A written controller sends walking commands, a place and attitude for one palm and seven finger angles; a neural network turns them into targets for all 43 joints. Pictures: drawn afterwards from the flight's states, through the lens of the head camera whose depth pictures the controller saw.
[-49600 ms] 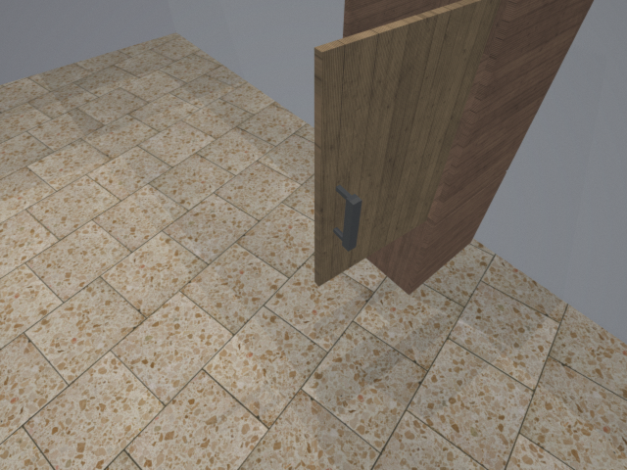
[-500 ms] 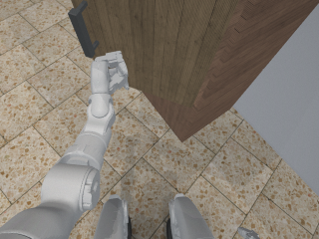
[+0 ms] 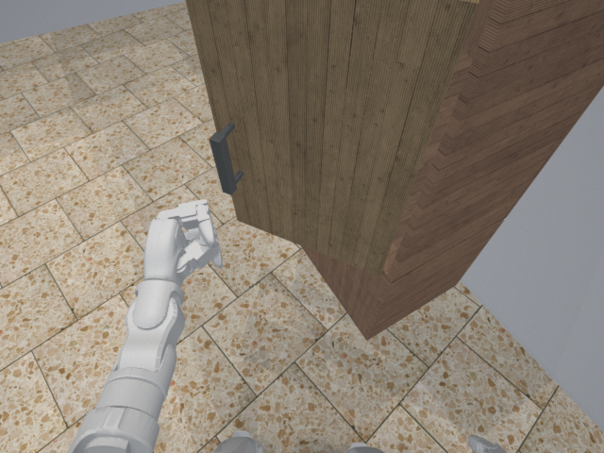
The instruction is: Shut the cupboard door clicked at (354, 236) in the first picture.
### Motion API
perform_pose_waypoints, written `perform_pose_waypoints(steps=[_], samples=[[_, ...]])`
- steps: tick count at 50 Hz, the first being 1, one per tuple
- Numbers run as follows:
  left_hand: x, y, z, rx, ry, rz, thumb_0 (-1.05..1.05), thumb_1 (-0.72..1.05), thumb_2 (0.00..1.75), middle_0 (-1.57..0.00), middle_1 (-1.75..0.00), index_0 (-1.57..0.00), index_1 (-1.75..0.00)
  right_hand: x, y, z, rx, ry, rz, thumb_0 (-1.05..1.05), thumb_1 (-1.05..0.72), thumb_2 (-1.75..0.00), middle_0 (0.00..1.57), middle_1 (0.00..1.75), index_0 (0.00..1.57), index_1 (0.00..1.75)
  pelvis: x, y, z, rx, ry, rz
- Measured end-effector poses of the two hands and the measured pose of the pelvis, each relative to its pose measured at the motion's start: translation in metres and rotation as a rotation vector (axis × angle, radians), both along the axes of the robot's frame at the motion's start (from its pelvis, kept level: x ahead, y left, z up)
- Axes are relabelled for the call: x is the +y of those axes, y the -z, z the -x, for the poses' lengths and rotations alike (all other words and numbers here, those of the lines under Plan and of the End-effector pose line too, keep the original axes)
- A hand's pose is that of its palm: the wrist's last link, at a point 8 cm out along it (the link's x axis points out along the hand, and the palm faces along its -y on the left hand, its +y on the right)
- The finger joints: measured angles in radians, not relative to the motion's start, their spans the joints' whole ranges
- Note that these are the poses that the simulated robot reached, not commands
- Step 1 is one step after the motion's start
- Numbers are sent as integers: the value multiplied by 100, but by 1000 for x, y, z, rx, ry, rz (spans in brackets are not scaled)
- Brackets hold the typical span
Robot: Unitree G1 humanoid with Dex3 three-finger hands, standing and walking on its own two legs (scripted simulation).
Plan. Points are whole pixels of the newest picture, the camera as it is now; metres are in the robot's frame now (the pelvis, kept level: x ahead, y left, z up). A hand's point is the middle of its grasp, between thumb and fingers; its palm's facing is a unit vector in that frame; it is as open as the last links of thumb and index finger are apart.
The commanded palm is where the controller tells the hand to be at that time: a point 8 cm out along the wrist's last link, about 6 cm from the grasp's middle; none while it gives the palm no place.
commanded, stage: draw the hand back to the body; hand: left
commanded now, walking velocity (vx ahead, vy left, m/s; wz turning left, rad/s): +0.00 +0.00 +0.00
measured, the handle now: (229, 159) +0.64 +0.15 -0.04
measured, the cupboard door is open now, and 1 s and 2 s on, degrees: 34 34 34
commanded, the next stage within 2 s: step back with the hand held close in 1.10 s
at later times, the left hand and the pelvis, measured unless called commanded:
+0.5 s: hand (53, 287) +0.26 +0.24 +0.16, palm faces +0.28 -0.91 -0.31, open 4.4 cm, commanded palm +0.22 +0.28 +0.19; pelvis +0.03 +0.02 +0.06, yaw +1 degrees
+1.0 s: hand out of the picture +0.21 +0.27 +0.21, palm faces +0.46 -0.79 -0.41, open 7.3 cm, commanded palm +0.17 +0.31 +0.23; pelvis +0.03 +0.01 +0.06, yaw +1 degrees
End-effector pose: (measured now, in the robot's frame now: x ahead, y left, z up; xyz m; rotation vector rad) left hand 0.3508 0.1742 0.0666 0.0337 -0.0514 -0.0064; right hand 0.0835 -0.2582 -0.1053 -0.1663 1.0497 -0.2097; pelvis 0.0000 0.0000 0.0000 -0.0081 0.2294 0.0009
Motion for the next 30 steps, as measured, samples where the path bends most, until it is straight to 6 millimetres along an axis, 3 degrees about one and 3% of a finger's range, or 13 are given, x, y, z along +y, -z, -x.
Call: perform_pose_waypoints(steps=[6,16,23,30], samples=[[20,-18,32,80,-10,-107,1,90,90,-122,-140,-122,-141,5,-38,-55,-156,7,23,1,-90,-90,19,30,20,29,4,-19,-7,-80,10,-10],[72,-71,82,124,-178,-218,2,90,90,-98,-115,-98,-115,54,-85,-130,-342,-103,-21,1,-90,-90,19,30,20,29,14,-47,-22,-198,-3,-8],[99,-101,114,92,-280,-258,2,90,90,-79,-94,-79,-95,82,-94,-148,-388,-187,-63,1,-90,-90,20,30,20,30,19,-55,-31,-244,-10,-9],[124,-134,143,39,-388,-343,2,90,90,-61,-73,-60,-74,86,-88,-143,-369,-213,-78,1,-90,-90,20,30,20,30,20,-58,-35,-262,-12,-11]])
